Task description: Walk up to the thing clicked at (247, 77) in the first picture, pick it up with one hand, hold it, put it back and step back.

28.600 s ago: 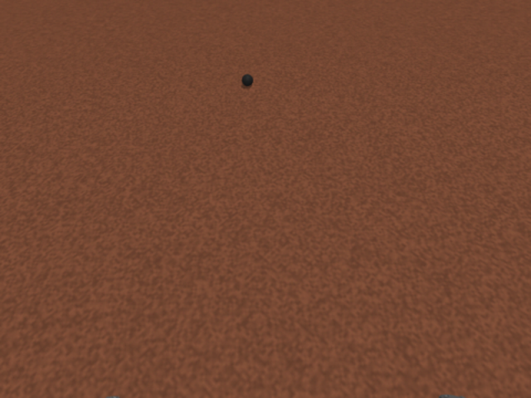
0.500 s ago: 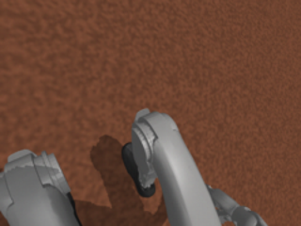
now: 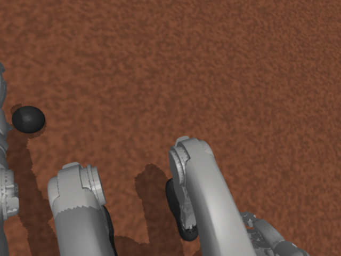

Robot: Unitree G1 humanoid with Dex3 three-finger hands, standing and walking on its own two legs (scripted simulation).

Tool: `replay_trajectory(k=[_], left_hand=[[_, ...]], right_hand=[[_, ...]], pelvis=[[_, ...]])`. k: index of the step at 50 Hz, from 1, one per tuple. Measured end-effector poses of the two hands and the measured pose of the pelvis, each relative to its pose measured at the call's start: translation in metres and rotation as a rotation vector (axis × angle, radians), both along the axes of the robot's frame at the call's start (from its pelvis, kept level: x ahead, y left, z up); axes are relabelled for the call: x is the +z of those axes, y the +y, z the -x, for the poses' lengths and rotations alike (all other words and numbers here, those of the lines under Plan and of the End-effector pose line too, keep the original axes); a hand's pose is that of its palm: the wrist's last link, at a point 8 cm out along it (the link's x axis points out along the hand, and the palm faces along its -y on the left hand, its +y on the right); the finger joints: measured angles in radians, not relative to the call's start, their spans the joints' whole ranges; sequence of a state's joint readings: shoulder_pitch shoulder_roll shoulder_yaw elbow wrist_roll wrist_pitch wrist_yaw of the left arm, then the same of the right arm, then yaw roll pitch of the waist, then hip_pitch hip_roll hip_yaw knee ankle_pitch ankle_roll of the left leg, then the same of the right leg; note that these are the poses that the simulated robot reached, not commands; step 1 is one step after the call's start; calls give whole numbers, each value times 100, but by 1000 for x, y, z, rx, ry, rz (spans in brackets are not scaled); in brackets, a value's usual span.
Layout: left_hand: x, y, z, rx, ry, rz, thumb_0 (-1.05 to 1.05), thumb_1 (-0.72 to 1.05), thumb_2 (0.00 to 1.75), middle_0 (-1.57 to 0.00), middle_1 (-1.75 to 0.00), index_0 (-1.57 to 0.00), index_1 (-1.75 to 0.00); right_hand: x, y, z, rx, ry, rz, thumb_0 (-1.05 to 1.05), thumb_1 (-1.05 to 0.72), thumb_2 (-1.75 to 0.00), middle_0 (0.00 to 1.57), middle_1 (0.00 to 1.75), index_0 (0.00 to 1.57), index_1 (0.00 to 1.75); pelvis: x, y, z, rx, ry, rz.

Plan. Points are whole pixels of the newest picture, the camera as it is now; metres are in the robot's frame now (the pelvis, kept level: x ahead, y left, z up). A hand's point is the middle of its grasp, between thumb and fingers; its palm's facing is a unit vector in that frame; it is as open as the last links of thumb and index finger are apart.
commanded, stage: withdraw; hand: left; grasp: from above
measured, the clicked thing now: (29, 119) +0.47 +0.31 -0.29
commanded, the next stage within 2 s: home in 0.54 s
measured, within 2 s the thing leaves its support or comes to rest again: neither
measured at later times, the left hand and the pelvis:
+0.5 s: hand (4, 119) +0.43 +0.31 -0.14, palm faces -0.49 -0.07 -0.87, open 13.9 cm; pelvis -0.02 -0.01 +0.02, yaw +4 degrees
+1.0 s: hand out of the picture +0.41 +0.31 -0.05, palm faces -0.36 -0.28 -0.89, open 10.5 cm; pelvis +0.00 +0.00 +0.07, yaw +5 degrees
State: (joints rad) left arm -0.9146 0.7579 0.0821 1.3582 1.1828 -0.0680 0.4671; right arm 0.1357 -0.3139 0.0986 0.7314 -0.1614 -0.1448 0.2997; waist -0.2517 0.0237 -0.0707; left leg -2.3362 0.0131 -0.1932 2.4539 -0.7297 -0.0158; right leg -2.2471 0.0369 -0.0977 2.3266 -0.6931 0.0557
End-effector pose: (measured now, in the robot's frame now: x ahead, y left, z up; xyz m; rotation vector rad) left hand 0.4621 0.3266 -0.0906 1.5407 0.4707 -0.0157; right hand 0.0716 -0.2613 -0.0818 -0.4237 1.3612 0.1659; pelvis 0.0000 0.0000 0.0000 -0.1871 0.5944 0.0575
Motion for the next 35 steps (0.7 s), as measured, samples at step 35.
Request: replay_trajectory(k=[35], left_hand=[[-11, -7, 16, -111, 76, 55, 0, -46, 98, -15, -97, -15, -97]], right_hand=[[5, -6, 47, -102, 97, 162, 1, -90, -90, 20, 30, 20, 29]], pelvis=[[2, -3, 14, 37, 0, -36]])
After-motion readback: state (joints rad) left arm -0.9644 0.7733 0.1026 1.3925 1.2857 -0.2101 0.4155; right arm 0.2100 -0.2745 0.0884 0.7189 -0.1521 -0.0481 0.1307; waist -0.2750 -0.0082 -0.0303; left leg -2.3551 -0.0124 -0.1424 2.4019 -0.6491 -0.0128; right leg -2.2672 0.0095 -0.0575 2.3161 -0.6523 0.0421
